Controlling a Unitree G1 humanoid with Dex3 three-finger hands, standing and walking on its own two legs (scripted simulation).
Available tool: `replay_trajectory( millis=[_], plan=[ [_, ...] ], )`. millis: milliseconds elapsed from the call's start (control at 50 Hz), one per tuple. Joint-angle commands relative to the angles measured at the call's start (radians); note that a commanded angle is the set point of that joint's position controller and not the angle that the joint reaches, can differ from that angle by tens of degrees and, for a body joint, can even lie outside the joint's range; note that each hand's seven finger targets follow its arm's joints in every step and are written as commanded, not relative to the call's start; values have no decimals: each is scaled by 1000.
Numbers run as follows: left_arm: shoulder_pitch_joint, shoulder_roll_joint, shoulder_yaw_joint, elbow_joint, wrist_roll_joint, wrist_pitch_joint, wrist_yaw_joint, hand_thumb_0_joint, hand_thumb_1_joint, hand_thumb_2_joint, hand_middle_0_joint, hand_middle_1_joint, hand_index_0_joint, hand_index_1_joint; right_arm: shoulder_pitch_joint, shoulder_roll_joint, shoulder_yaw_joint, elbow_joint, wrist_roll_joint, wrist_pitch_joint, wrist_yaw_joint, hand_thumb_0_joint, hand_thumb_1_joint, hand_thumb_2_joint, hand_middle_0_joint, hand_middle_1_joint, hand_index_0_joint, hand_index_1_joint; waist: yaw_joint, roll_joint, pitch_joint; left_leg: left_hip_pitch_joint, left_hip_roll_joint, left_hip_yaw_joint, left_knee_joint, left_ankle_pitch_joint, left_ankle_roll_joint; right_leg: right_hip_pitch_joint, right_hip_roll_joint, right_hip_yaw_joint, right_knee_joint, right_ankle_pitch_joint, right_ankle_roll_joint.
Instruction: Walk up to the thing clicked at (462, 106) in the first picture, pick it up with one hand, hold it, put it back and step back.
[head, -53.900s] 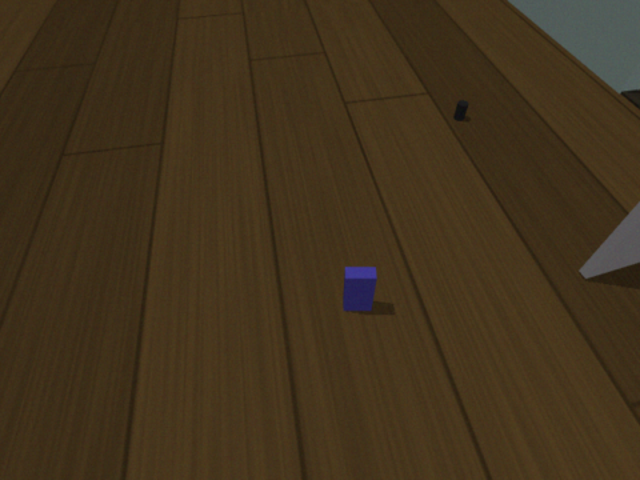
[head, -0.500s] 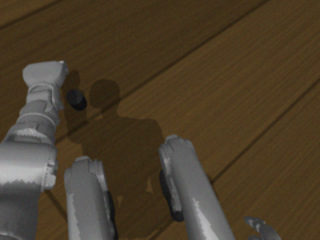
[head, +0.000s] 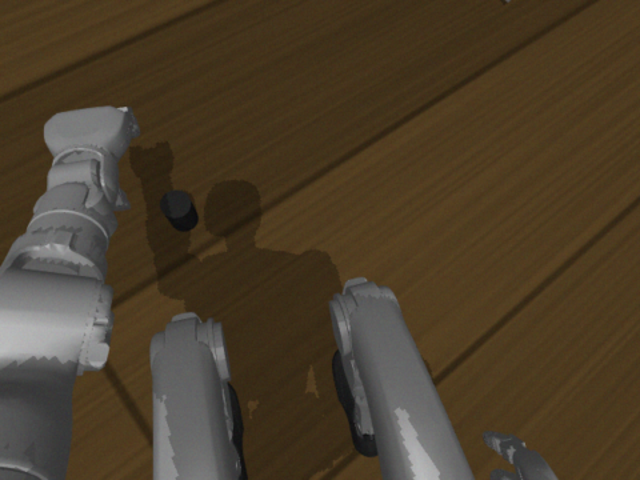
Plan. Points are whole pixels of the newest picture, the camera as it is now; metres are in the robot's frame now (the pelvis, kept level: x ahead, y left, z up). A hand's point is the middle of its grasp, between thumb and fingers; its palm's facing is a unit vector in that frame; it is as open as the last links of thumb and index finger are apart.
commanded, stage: withdraw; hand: left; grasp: from above
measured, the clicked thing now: (180, 211) +0.55 +0.16 -0.37
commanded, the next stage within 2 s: go down in 1.22 s
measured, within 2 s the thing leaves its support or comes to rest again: neither
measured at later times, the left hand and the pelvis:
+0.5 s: hand (125, 193) +0.51 +0.20 -0.16, palm faces -0.42 -0.02 -0.91, open 11.3 cm; pelvis +0.00 +0.00 -0.03, yaw +0 degrees
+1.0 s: hand (143, 192) +0.49 +0.17 -0.13, palm faces -0.52 -0.02 -0.86, open 11.4 cm; pelvis +0.00 +0.00 +0.01, yaw +0 degrees
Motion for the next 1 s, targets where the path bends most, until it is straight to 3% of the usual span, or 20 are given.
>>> replay_trajectory(
  millis=[0,60,120,220,280,300,360,500,540,560,580,620,660,700,780,860,900,940,980],
  plan=[
    [-426,102,4,-233,22,-26,45,0,-45,593,-466,-573,-479,-557,206,-196,-70,-21,5,6,-8,0,-900,-895,199,299,199,299,-52,175,-612,437,-15,52,-250,184,39,324,21,-100,-222,201,-96],
    [-445,162,31,-250,65,-24,100,0,-57,600,-464,-575,-475,-562,203,-196,-73,-15,-2,6,-9,0,-903,-897,199,299,199,299,-44,233,-658,493,-15,53,-246,213,27,326,16,-101,-197,229,-98],
    [-467,178,47,-213,94,-13,144,0,-63,602,-465,-575,-475,-563,205,-189,-70,-15,-12,3,-10,0,-905,-897,199,299,199,299,-62,260,-660,488,-19,65,-231,211,27,313,12,-94,-186,235,-96],
    [-411,164,57,-25,86,3,168,0,-64,602,-462,-582,-474,-568,184,-191,-53,0,-29,-14,-8,0,-904,-896,199,299,199,299,-85,177,-560,345,-27,74,-197,117,43,270,11,-89,-190,146,-88],
    [-372,202,69,-8,81,-13,147,0,-52,594,-485,-572,-494,-561,183,-195,-48,3,-36,-23,-3,0,-906,-897,199,299,199,299,-67,162,-594,295,-31,84,-166,116,48,323,12,-80,-179,136,-83],
    [-366,199,76,-26,79,-19,141,0,-41,585,-487,-569,-499,-555,195,-201,-49,4,-36,-28,0,0,-907,-897,199,299,199,299,-63,166,-614,310,-31,83,-160,133,49,328,8,-83,-170,151,-82],
    [-390,264,111,-164,77,-41,135,0,-83,614,-459,-587,-467,-577,202,-206,-63,-13,-33,-26,6,0,-909,-898,199,299,199,299,-30,231,-748,386,-30,83,-160,177,40,367,11,-89,-140,188,-86],
    [-416,242,112,-424,58,-29,160,0,-76,606,-457,-580,-467,-567,236,-196,-98,-26,-10,-9,1,0,-907,-897,199,299,199,299,-32,263,-871,522,-21,81,-194,222,36,422,13,-93,-183,249,-87],
    [-400,254,114,-434,38,-7,155,0,-70,602,-462,-570,-471,-557,239,-195,-103,-23,-3,-5,-4,0,-908,-898,199,299,199,299,-30,223,-840,506,-20,77,-213,207,42,442,14,-90,-215,236,-84],
    [-364,205,84,-375,30,6,142,0,-76,604,-469,-567,-475,-558,238,-189,-100,-18,-1,-1,-7,0,-911,-900,199,299,199,299,-48,184,-795,486,-21,79,-218,196,46,454,18,-86,-236,232,-80],
    [-383,238,98,-391,17,10,132,0,-77,608,-455,-579,-465,-567,238,-191,-99,-13,2,2,-10,0,-908,-898,199,299,199,299,-45,167,-785,463,-22,76,-224,182,51,455,17,-83,-247,216,-78],
    [-336,172,57,-305,-6,23,98,0,-70,604,-460,-573,-470,-561,225,-183,-96,-5,5,4,-15,0,-907,-898,199,299,199,299,-51,125,-687,424,-20,72,-244,160,53,438,22,-85,-264,192,-80],
    [-310,161,43,-225,-14,29,62,0,-48,591,-477,-554,-486,-543,213,-191,-95,-2,9,6,-20,0,-906,-898,199,299,199,299,-47,81,-599,396,-16,58,-257,131,55,395,22,-87,-276,149,-84],
    [-264,104,2,-166,-22,27,27,0,-47,591,-477,-559,-487,-548,196,-187,-85,-10,9,6,-20,0,-905,-898,199,299,199,299,-44,83,-533,381,-16,62,-274,124,52,397,25,-85,-290,138,-87],
    [-222,37,-25,-88,-26,17,2,0,-54,600,-456,-579,-469,-563,192,-183,-68,-9,12,9,-16,0,-899,-895,199,299,199,299,-48,44,-435,349,-16,58,-304,100,54,380,26,-87,-310,112,-90],
    [-320,-5,-47,-92,4,-13,24,0,-63,610,-439,-601,-456,-582,184,-180,-60,-6,4,1,-13,0,-897,-894,199,299,199,299,-80,76,-423,364,-18,54,-293,105,50,322,27,-88,-296,130,-95],
    [-385,13,-42,-107,29,-35,56,0,-85,628,-421,-625,-438,-605,172,-181,-55,-8,-3,-8,-12,0,-899,-894,199,299,199,299,-91,112,-440,368,-23,53,-277,96,46,288,23,-86,-274,127,-96],
    [-439,52,-32,-96,73,-55,96,0,-85,629,-412,-637,-433,-613,169,-183,-52,1,-18,-19,-5,0,-898,-893,199,299,199,299,-95,169,-489,391,-24,61,-245,129,38,283,19,-85,-235,163,-96],
    [-476,131,14,-88,121,-67,152,0,-110,646,-399,-651,-418,-630,178,-194,-56,9,-27,-32,-1,0,-901,-895,199,299,199,299,-84,218,-584,436,-24,61,-212,162,33,265,11,-87,-188,196,-95]
  ],
)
